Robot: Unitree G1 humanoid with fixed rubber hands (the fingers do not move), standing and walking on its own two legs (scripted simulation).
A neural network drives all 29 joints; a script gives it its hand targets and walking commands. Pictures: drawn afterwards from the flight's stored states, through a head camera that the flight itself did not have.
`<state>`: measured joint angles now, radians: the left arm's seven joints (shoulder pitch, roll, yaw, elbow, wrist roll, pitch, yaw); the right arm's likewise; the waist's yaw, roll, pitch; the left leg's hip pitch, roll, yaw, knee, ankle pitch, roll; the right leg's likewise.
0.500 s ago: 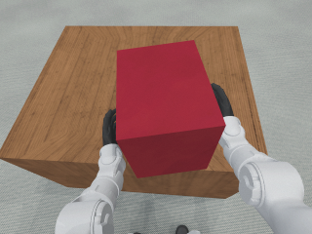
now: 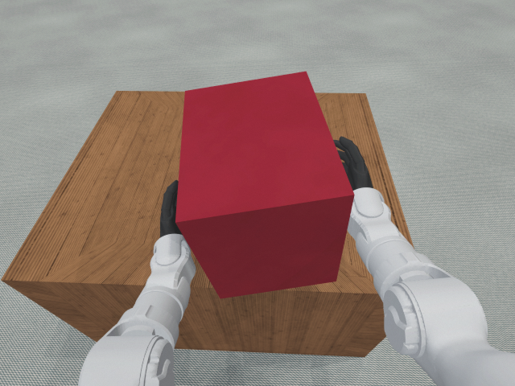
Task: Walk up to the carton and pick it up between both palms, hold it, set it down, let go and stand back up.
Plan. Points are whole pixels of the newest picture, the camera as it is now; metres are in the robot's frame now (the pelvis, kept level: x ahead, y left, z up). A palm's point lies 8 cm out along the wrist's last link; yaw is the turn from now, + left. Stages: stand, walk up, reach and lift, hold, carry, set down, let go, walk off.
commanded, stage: reach and lift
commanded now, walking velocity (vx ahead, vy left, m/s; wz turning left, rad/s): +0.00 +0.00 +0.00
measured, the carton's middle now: (262, 188) +0.47 +0.01 +0.04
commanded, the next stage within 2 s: hold in 1.30 s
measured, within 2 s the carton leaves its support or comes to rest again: neither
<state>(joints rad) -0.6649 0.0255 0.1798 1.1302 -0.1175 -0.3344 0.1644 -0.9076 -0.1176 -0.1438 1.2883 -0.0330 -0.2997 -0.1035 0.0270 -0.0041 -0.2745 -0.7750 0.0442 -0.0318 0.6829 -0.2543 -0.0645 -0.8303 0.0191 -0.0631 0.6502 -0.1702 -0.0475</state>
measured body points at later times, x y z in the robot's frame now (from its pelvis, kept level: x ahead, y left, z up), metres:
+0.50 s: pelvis +0.00 +0.04 +0.02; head -0.03 +0.06 +0.47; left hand +0.40 +0.19 +0.14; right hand +0.43 -0.12 +0.19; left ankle +0.03 +0.16 -0.71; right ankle +0.07 -0.08 -0.71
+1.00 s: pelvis +0.00 +0.04 +0.03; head -0.05 +0.05 +0.48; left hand +0.39 +0.18 +0.19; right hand +0.40 -0.13 +0.21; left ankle +0.03 +0.16 -0.71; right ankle +0.07 -0.08 -0.71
